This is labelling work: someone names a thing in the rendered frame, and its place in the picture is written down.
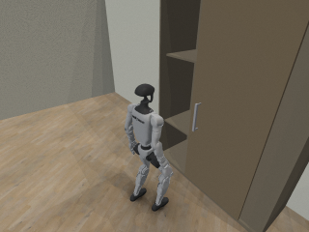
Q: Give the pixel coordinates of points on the left robot upper arm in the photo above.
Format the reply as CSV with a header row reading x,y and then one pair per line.
x,y
128,124

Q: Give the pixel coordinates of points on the robot torso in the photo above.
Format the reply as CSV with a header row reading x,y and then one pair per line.
x,y
143,130

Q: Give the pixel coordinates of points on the robot left hand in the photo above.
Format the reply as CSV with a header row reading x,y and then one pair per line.
x,y
131,146

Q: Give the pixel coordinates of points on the wardrobe door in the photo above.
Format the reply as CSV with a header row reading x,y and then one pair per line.
x,y
246,54
288,130

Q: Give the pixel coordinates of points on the robot left forearm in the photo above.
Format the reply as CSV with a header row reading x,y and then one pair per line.
x,y
130,135

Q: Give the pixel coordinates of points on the robot right hand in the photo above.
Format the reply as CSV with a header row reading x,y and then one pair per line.
x,y
166,172

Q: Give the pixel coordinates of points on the handle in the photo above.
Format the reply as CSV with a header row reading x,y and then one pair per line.
x,y
195,116

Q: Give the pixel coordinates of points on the right robot upper arm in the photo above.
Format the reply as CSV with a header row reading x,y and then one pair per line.
x,y
157,122

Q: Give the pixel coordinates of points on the robot left foot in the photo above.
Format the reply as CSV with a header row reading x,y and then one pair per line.
x,y
133,197

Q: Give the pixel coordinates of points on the robot right forearm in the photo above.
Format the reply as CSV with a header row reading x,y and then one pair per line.
x,y
158,152

